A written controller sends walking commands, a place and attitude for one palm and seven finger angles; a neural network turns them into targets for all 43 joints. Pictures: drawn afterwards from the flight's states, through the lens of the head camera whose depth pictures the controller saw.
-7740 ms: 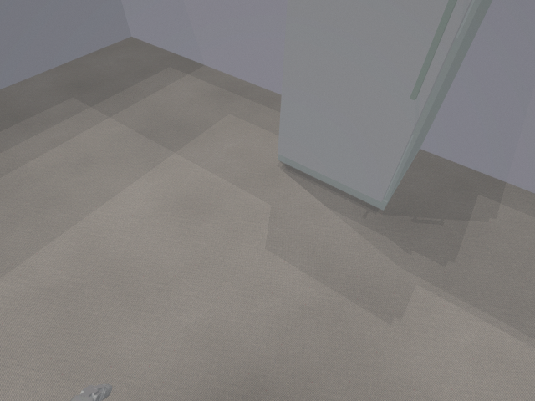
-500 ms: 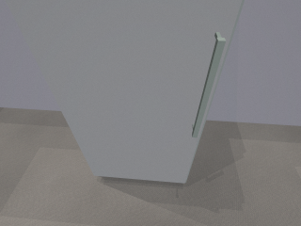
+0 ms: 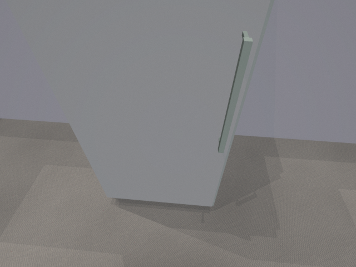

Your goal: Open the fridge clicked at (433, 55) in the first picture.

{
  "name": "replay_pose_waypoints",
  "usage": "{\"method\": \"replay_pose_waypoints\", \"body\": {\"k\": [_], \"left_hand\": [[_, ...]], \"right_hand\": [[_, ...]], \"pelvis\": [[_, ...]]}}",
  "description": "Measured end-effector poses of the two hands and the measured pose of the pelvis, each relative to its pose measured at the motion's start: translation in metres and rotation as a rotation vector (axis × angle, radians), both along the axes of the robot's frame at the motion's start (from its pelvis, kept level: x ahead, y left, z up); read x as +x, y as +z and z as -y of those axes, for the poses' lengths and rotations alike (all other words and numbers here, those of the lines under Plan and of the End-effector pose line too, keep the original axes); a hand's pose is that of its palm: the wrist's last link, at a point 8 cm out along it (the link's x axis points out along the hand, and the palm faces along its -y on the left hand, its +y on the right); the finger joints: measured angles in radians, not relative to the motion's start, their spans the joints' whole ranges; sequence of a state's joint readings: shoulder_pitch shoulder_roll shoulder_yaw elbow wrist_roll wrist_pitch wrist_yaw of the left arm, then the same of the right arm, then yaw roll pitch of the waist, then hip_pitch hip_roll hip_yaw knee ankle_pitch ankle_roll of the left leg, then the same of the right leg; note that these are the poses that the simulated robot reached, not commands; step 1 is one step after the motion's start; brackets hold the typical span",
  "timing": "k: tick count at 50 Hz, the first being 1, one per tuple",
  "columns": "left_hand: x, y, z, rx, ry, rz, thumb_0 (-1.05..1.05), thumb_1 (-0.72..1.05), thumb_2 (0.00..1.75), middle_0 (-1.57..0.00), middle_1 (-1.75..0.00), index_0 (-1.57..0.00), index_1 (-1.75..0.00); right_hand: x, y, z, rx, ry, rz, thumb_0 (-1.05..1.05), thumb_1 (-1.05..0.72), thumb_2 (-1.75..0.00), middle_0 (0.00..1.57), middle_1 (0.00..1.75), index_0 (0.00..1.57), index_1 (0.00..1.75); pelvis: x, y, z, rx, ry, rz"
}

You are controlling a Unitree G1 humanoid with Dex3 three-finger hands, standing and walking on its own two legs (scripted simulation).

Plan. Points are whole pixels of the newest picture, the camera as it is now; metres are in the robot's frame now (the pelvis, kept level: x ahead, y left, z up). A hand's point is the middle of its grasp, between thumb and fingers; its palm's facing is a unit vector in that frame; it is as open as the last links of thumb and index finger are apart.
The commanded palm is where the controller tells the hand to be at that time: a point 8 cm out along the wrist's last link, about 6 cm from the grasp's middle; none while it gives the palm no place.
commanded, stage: look again from close up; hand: right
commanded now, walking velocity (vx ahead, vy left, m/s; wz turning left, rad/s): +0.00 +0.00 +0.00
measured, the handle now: (230, 103) +0.54 -0.12 +0.08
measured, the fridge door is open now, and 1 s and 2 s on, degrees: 0 0 0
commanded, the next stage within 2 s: shuffle to correct the standing spot in 0.82 s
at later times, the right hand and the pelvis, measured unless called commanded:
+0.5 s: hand out of the picture +0.04 -0.21 -0.16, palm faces -0.03 +0.95 -0.30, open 7.4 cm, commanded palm none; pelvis +0.00 +0.02 +0.00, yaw +0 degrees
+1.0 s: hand out of the picture +0.06 -0.21 -0.16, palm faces -0.03 +0.95 -0.31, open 7.4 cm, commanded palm none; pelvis +0.02 +0.02 +0.01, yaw +0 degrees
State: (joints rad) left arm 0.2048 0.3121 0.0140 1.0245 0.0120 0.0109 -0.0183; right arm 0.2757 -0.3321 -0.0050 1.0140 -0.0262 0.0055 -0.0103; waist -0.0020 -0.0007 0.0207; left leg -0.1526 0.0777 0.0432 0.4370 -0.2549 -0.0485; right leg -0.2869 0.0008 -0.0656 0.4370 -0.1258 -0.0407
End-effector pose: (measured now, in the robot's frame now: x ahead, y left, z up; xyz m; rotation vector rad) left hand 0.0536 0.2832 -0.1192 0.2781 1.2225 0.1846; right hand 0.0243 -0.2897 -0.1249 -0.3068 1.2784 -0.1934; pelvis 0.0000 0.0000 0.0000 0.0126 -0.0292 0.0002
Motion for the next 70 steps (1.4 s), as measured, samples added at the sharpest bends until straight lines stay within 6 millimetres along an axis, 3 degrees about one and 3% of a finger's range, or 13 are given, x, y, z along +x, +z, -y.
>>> {"method": "replay_pose_waypoints", "body": {"k": [12, 22, 34, 48, 53, 64, 70], "left_hand": [[-0.015, -0.005, -0.002, -0.019, 0.028, -0.045, 0.01, 0.9, 0.9, -0.2, -0.3, -0.2, -0.3], [-0.003, -0.006, -0.006, -0.031, 0.025, -0.022, 0.01, 0.9, 0.9, -0.2, -0.3, -0.2, -0.3], [0.008, -0.003, -0.014, -0.023, 0.015, -0.013, 0.01, 0.9, 0.9, -0.2, -0.3, -0.2, -0.3], [0.015, -0.001, -0.017, -0.013, 0.012, -0.029, 0.01, 0.9, 0.9, -0.2, -0.3, -0.2, -0.3], [0.013, -0.006, -0.006, -0.035, 0.024, -0.049, 0.01, 0.9, 0.9, -0.2, -0.3, -0.2, -0.3], [-0.009, -0.031, 0.034, -0.139, 0.081, -0.183, 0.01, 0.9, 0.9, -0.2, -0.3, -0.2, -0.3], [0.008, -0.033, 0.048, -0.132, 0.093, -0.22, 0.01, 0.91, 0.9, -0.2, -0.3, -0.2, -0.3]], "right_hand": [[-0.013, -0.005, -0.023, 0.035, -0.005, -0.048, 0.01, -0.9, -0.89, 0.2, 0.3, 0.21, 0.3], [0.004, -0.004, -0.034, 0.04, 0.003, -0.01, 0.0, -0.9, -0.89, 0.2, 0.3, 0.21, 0.3], [0.026, 0.001, -0.034, 0.027, 0.016, 0.032, 0.0, -0.9, -0.89, 0.2, 0.3, 0.21, 0.3], [0.034, 0.003, -0.03, 0.018, 0.016, 0.017, 0.0, -0.9, -0.89, 0.2, 0.3, 0.21, 0.3], [0.028, -0.004, -0.04, 0.038, 0.003, -0.021, 0.0, -0.9, -0.89, 0.2, 0.3, 0.2, 0.3], [-0.004, -0.027, -0.091, 0.158, -0.076, -0.17, 0.0, -0.91, -0.89, 0.2, 0.3, 0.2, 0.3], [-0.014, -0.036, -0.106, 0.193, -0.139, -0.256, 0.0, -0.91, -0.89, 0.2, 0.3, 0.2, 0.3]], "pelvis": [[-0.001, 0.002, -0.007, -0.002, 0.004, 0.006], [0.001, 0.003, -0.014, -0.002, 0.004, 0.01], [0.006, 0.004, -0.019, -0.001, 0.002, 0.01], [0.013, 0.005, -0.02, -0.004, 0.003, 0.004], [0.022, 0.004, -0.02, -0.009, 0.01, -0.001], [0.06, -0.006, -0.025, -0.006, 0.005, -0.017], [0.084, -0.012, -0.021, -0.007, 0.0, -0.015]]}}
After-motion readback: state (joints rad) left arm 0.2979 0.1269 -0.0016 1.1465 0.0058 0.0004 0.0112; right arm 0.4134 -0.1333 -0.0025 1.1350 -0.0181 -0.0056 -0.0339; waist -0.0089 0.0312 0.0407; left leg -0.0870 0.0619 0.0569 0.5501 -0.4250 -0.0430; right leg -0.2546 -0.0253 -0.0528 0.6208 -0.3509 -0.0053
